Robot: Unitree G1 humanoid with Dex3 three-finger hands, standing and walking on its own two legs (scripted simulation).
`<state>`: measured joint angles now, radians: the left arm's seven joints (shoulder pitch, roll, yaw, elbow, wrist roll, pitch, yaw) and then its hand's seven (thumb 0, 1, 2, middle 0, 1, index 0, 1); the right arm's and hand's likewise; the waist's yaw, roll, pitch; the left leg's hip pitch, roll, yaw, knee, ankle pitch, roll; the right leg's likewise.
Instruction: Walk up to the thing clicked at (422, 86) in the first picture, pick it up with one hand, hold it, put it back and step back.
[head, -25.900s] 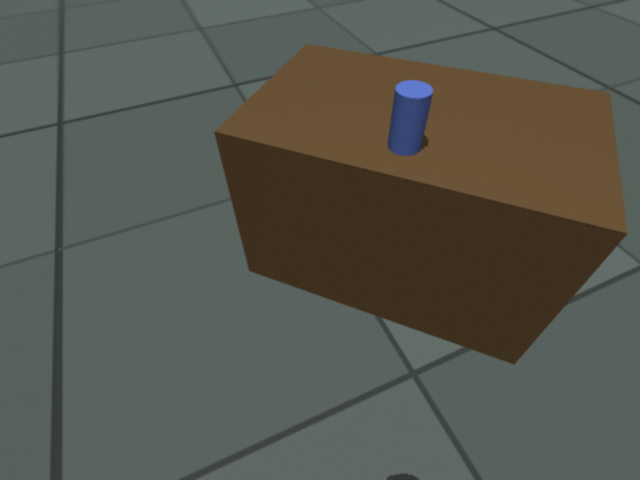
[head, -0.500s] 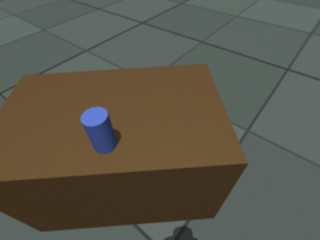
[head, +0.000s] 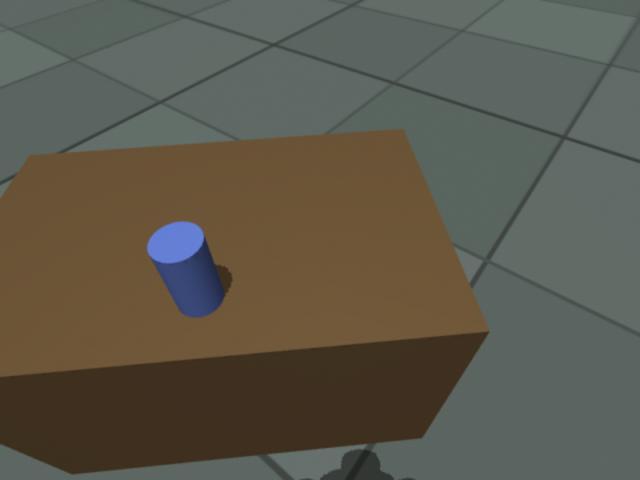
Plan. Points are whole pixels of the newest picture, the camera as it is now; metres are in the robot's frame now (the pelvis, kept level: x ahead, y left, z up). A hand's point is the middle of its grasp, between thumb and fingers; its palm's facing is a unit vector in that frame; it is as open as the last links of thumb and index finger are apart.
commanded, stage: home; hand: left
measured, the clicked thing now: (189, 271) +0.45 +0.24 -0.05
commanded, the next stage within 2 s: stand in 0.34 s
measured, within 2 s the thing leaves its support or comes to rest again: neither
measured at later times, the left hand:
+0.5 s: hand out of the picture +0.07 +0.25 -0.16, palm faces -0.04 -0.93 -0.36, open 17.4 cm
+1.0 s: hand out of the picture +0.07 +0.25 -0.16, palm faces -0.04 -0.93 -0.35, open 8.0 cm
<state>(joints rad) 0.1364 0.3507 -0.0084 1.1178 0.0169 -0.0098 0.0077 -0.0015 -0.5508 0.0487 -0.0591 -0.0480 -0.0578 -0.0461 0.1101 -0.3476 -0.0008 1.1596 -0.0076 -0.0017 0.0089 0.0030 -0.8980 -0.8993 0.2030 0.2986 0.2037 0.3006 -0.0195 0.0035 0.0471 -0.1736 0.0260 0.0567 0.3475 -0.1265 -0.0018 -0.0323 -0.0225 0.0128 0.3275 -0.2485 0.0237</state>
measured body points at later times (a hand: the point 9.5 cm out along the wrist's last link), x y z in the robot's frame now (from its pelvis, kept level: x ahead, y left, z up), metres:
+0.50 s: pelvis +0.00 +0.00 +0.00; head +0.01 +0.00 +0.45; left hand +0.07 +0.30 -0.13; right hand +0.07 -0.31 -0.13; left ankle +0.04 +0.12 -0.75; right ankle -0.04 -0.14 -0.75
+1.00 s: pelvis +0.01 +0.00 +0.00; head +0.02 +0.00 +0.45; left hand +0.07 +0.30 -0.13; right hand +0.07 -0.30 -0.13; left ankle +0.04 +0.12 -0.75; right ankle -0.04 -0.14 -0.75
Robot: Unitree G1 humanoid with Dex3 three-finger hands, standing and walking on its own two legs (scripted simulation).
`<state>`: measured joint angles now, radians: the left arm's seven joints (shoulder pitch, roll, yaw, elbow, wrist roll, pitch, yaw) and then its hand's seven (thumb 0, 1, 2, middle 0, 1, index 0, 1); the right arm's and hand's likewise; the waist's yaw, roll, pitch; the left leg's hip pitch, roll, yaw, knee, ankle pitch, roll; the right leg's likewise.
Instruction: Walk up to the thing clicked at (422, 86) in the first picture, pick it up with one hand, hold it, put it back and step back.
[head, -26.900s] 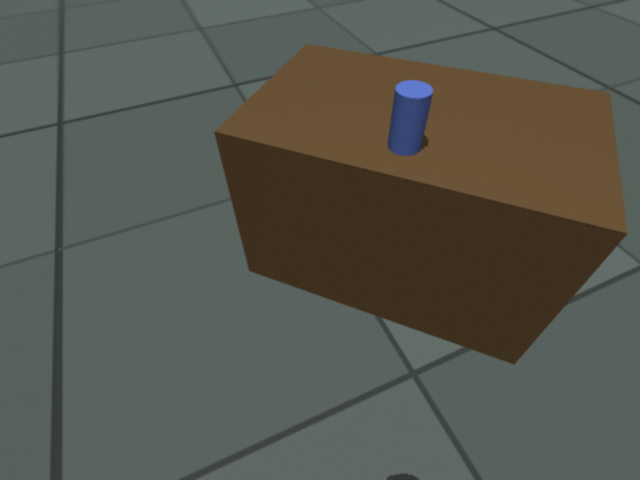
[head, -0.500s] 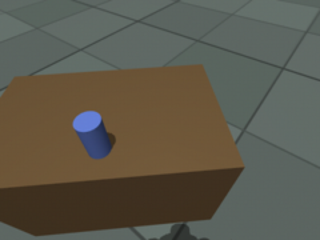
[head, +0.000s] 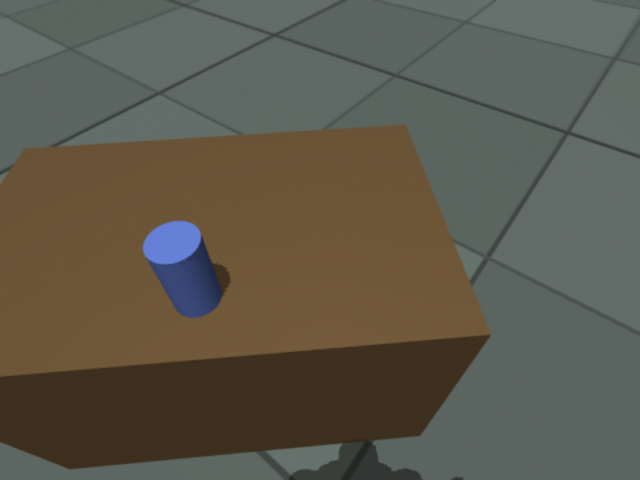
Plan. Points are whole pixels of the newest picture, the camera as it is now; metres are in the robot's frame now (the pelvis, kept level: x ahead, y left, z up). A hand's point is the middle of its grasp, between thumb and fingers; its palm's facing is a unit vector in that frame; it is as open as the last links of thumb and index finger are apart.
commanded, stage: stand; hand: left
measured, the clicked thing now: (186, 271) +0.44 +0.24 -0.05
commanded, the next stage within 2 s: step back in 1.96 s
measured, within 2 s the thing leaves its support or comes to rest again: neither
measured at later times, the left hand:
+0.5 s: hand out of the picture +0.07 +0.25 -0.16, palm faces -0.04 -0.94 -0.35, open 7.4 cm
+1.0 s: hand out of the picture +0.07 +0.25 -0.16, palm faces -0.03 -0.94 -0.35, open 7.4 cm
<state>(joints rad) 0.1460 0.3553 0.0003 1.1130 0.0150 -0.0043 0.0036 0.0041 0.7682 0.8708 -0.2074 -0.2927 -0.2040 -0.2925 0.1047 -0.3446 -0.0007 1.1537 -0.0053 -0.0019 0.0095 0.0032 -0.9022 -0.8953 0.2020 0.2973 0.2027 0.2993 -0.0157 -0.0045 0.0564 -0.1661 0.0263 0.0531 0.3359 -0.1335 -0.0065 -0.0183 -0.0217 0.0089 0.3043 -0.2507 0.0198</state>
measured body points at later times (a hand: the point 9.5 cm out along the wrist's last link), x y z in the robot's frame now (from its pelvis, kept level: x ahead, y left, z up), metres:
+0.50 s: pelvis +0.01 +0.00 +0.00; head +0.02 +0.00 +0.45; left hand +0.07 +0.30 -0.13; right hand +0.08 -0.30 -0.13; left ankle +0.03 +0.12 -0.75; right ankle -0.05 -0.13 -0.75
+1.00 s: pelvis +0.00 +0.00 +0.00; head +0.01 +0.00 +0.45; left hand +0.07 +0.30 -0.13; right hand +0.08 -0.30 -0.13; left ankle +0.03 +0.12 -0.75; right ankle -0.05 -0.13 -0.75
